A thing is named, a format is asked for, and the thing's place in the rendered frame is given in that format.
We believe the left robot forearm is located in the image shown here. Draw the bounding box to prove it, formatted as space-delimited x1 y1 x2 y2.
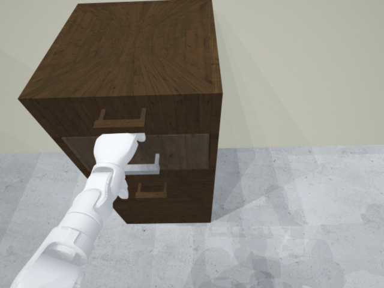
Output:
10 163 124 288

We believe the left robot upper arm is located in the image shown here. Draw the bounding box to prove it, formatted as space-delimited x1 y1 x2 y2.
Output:
17 254 85 288

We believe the handle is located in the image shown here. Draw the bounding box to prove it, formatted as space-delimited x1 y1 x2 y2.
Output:
124 154 160 175
93 119 147 134
135 192 168 200

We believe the cabinet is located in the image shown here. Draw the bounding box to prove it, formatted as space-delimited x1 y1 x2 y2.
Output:
18 0 223 224

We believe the drawer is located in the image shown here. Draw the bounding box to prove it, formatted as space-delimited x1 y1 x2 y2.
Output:
62 134 209 171

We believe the left robot hand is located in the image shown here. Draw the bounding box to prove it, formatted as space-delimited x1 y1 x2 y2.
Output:
94 133 146 199

